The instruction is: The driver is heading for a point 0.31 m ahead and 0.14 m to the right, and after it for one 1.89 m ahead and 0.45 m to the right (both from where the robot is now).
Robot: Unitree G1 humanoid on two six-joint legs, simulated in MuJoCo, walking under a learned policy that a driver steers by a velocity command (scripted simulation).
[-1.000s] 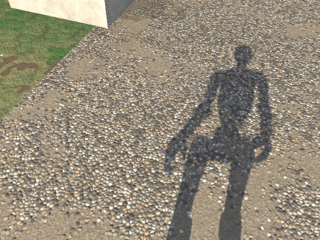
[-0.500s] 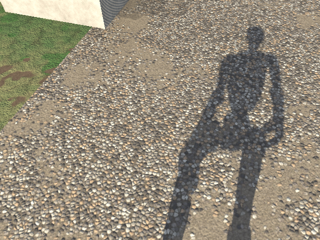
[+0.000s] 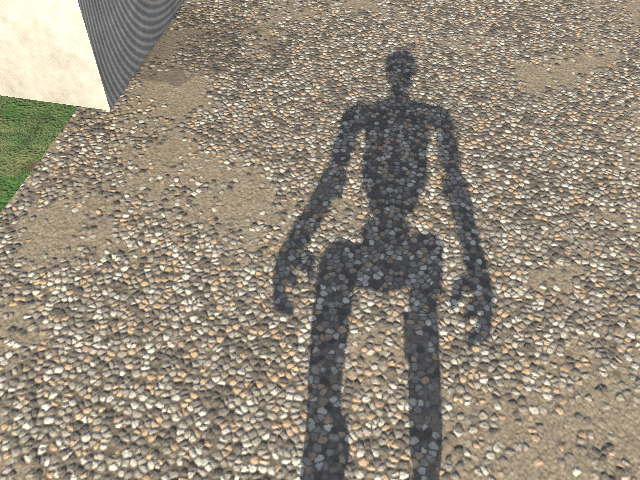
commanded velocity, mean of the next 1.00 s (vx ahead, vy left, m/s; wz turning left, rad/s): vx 0.50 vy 0.00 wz -0.47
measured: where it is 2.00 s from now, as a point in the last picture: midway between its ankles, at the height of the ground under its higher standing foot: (417, 393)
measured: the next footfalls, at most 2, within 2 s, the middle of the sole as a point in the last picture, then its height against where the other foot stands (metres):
right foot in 0.28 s outside the picture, level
left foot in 0.78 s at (339, 409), level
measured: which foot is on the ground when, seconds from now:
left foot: down 0.00-0.28, up 0.30-0.76, down 0.78-1.00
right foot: up 0.00-0.26, down 0.28-0.78, up 0.80-1.00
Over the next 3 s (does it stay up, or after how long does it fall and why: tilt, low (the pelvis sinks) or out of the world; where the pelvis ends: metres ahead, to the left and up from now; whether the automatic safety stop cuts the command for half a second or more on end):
stays up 0.99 -0.13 0.00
